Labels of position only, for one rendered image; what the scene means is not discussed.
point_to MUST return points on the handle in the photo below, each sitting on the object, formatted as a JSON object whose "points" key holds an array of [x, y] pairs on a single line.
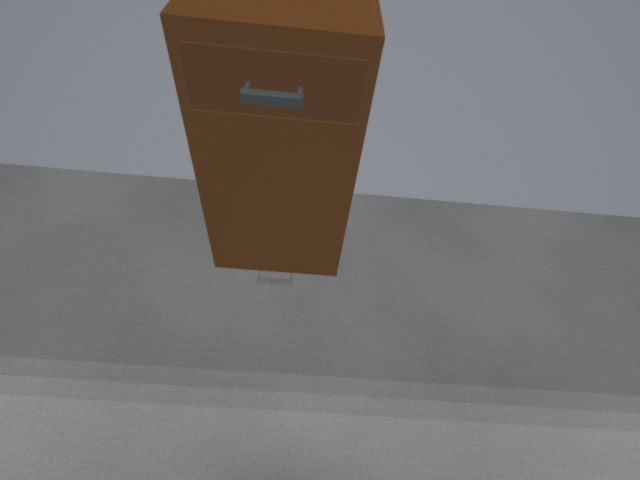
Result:
{"points": [[271, 98]]}

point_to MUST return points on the cabinet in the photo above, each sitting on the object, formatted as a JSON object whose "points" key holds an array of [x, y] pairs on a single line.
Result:
{"points": [[276, 191]]}

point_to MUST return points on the drawer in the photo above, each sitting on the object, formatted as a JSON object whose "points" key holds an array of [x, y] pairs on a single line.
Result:
{"points": [[214, 75]]}

